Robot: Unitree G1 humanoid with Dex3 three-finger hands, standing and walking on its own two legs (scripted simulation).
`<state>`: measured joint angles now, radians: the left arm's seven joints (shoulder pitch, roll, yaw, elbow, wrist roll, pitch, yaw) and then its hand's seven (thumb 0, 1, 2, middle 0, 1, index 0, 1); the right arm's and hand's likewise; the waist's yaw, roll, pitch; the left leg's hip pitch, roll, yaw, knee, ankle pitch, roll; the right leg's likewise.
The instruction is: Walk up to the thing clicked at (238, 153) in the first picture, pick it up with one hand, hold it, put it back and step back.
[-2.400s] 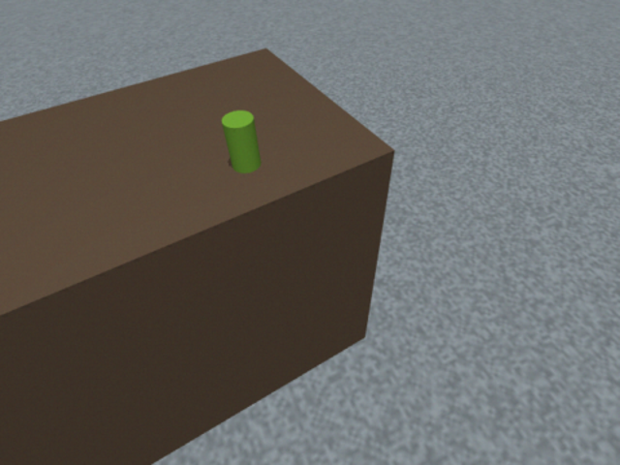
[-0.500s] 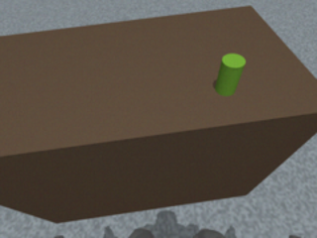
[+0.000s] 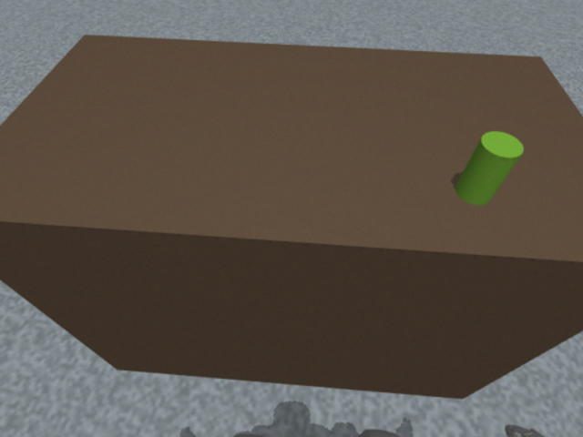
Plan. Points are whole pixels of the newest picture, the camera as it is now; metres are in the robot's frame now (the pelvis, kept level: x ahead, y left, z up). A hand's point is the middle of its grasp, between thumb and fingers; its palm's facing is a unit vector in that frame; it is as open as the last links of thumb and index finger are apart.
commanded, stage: walk up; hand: right
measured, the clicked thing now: (486, 169) +0.48 -0.24 +0.10
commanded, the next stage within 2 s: stand in 1.32 s
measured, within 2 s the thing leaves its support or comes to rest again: neither
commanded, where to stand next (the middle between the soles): +0.06 -0.01 m, yaw -2 degrees
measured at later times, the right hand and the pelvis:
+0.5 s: hand out of the picture +0.07 -0.25 -0.13, palm faces -0.05 +0.94 -0.33, open 7.4 cm; pelvis -0.02 +0.00 +0.02, yaw +1 degrees
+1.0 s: hand out of the picture +0.09 -0.26 -0.12, palm faces -0.01 +0.94 -0.33, open 7.4 cm; pelvis -0.01 -0.01 +0.03, yaw +1 degrees
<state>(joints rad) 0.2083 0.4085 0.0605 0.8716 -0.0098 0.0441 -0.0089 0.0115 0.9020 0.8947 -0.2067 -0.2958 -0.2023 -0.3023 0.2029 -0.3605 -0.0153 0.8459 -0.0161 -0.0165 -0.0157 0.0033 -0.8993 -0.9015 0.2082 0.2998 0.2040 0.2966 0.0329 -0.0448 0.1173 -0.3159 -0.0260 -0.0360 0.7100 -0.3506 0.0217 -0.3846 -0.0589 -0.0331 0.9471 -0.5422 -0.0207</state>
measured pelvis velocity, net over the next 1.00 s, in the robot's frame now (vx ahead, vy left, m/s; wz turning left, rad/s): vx -0.01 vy -0.01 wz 0.01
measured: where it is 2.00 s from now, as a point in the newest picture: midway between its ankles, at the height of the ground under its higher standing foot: outside the picture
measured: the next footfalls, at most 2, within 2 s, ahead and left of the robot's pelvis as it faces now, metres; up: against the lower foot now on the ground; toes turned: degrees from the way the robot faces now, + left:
right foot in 0.10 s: +0.01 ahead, -0.16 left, +0.00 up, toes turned -2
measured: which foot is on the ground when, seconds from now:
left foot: down 0.00-1.00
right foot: up 0.00-0.08, down 0.10-1.00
